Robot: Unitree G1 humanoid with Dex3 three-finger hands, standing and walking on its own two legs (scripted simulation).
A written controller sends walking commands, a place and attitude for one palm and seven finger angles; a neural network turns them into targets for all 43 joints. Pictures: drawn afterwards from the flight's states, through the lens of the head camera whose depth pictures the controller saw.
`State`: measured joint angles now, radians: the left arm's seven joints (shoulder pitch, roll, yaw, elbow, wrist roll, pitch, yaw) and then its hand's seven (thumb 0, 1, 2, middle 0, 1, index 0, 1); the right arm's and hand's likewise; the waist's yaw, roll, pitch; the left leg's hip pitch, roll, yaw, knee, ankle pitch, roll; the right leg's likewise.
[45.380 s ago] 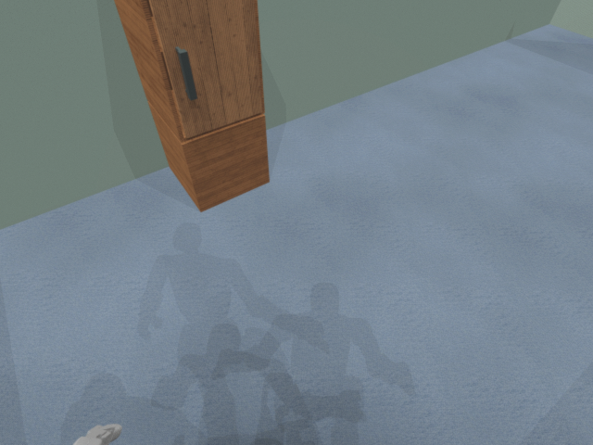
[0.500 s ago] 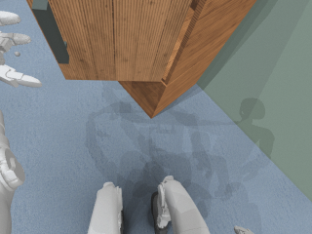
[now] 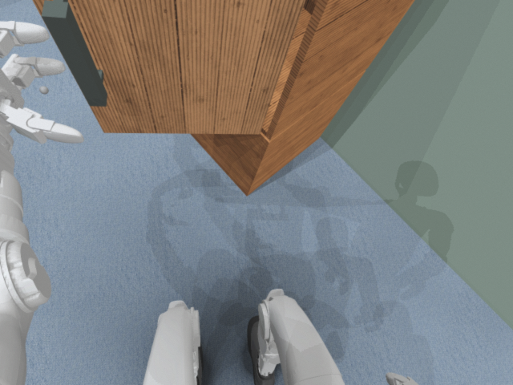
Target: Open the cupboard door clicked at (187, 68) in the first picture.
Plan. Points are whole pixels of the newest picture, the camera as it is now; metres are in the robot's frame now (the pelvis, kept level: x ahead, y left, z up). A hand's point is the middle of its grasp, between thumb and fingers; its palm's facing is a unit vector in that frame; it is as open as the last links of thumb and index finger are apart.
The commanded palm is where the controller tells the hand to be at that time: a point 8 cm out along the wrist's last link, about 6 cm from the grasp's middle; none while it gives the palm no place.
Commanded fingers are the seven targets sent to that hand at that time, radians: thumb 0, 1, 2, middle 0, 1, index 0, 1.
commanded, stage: slide the fingers in behind the handle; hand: left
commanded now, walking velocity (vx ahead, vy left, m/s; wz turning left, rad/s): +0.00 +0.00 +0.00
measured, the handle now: (82, 50) +0.57 +0.21 +0.05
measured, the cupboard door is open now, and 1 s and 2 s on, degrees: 53 53 53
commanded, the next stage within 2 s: close the thumb around the handle in 1.26 s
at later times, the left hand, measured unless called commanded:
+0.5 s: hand (73, 91) +0.51 +0.22 +0.05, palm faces +0.02 -1.00 -0.01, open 14.0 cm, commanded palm +0.50 +0.25 +0.05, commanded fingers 0.00 -0.50 0.30 -0.30 -1.20 -0.30 -1.20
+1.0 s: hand (89, 91) +0.51 +0.20 +0.05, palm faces +0.03 -1.00 -0.01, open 14.0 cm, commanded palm +0.49 +0.24 +0.05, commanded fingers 0.00 -0.50 0.30 -0.30 -1.20 -0.30 -1.20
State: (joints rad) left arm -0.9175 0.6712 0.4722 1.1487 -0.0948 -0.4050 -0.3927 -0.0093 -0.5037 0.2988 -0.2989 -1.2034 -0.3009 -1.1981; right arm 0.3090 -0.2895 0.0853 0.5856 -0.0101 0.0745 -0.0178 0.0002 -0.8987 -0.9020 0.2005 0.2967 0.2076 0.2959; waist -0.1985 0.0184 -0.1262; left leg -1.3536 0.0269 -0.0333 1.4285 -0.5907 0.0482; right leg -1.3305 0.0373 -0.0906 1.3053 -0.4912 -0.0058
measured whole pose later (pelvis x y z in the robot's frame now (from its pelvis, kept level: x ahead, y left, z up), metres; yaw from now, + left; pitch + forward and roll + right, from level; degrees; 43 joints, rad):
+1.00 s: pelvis +0.01 +0.00 +0.01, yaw +1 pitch +28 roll -5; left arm -0.88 0.50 0.38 1.13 -0.10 -0.47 -0.25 -0.01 -0.50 0.30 -0.28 -1.20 -0.29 -1.20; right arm 0.31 -0.27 0.06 0.61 -0.02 0.08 0.01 0.00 -0.90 -0.90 0.20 0.30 0.21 0.30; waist -0.18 0.03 -0.14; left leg -1.30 0.02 -0.02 1.39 -0.59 0.04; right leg -1.29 0.03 -0.08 1.29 -0.50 -0.01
